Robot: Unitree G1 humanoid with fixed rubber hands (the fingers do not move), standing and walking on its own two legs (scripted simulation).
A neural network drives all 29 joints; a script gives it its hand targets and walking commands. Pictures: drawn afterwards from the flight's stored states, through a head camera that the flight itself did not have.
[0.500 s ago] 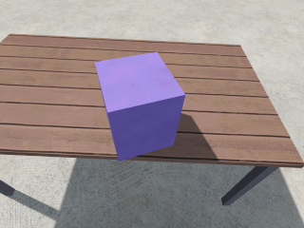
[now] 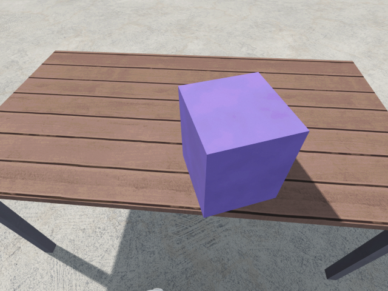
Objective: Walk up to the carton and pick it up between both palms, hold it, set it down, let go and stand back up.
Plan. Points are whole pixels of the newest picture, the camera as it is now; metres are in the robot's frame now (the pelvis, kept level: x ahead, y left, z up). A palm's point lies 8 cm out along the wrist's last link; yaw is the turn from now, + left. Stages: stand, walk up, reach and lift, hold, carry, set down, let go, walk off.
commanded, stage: walk up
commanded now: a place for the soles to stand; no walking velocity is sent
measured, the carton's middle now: (230, 146) +0.45 -0.10 +0.03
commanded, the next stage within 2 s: none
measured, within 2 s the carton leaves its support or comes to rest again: neither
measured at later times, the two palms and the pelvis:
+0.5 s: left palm out of the picture +0.09 +0.32 -0.09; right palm out of the picture +0.13 -0.32 -0.09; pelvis +0.03 -0.01 +0.00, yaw +0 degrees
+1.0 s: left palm out of the picture +0.07 +0.29 -0.09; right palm out of the picture +0.08 -0.34 -0.08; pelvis +0.00 -0.02 +0.01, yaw -2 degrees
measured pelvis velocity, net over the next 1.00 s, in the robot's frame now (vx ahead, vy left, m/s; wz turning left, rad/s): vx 0.00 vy -0.02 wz -0.03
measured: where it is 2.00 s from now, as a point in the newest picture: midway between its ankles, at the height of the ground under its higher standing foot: outside the picture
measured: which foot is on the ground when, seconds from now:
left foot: down 0.00-1.00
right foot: up 0.00-0.30, down 0.32-1.00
